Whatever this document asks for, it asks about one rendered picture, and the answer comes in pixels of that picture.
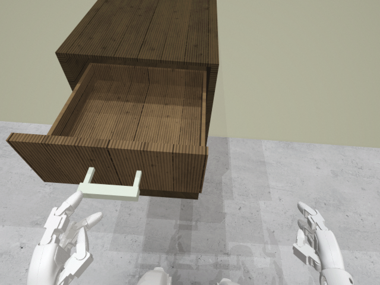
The cabinet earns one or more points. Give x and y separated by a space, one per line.
177 34

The left robot thigh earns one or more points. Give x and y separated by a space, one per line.
155 277

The left robot hand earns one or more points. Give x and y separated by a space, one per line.
50 255

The drawer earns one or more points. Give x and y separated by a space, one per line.
120 119

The right robot hand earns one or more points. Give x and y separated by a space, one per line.
326 252

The robot right forearm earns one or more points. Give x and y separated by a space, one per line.
335 276

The handle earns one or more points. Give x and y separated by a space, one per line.
110 192

